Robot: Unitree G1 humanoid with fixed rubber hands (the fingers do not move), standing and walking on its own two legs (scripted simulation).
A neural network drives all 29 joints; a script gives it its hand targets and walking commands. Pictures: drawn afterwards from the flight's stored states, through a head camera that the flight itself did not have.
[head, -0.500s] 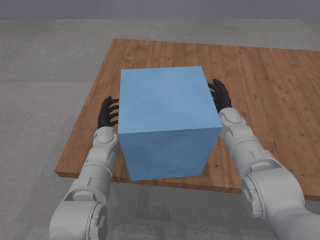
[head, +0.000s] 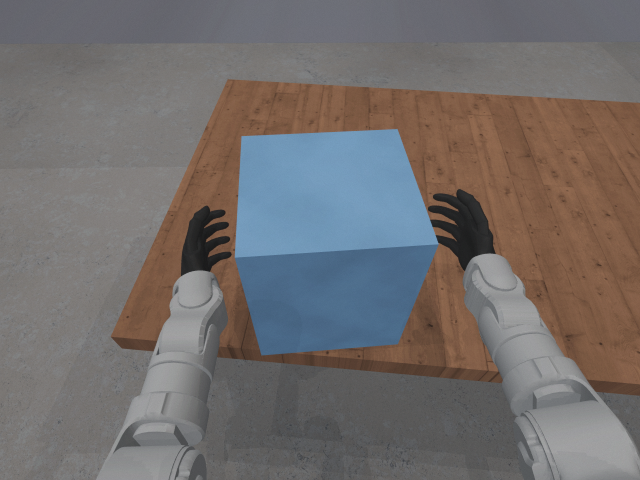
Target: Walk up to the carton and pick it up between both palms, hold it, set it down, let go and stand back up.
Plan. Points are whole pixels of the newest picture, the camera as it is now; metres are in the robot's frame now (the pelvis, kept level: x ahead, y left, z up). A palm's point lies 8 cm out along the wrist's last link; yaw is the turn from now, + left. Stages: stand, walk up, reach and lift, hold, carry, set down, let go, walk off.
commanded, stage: set down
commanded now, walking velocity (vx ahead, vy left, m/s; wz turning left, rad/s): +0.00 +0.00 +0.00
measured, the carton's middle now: (325, 248) +0.42 +0.02 +0.03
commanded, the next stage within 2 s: none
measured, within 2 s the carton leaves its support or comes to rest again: neither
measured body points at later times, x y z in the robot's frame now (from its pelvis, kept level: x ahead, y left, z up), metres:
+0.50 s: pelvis -0.02 +0.00 +0.00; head +0.01 +0.00 +0.45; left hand +0.33 +0.19 +0.05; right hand +0.35 -0.19 +0.04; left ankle -0.02 +0.15 -0.74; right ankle +0.03 -0.08 -0.74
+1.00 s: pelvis -0.02 +0.00 +0.00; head +0.00 +0.00 +0.45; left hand +0.26 +0.20 +0.03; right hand +0.28 -0.21 +0.02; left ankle -0.02 +0.15 -0.74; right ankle +0.03 -0.08 -0.74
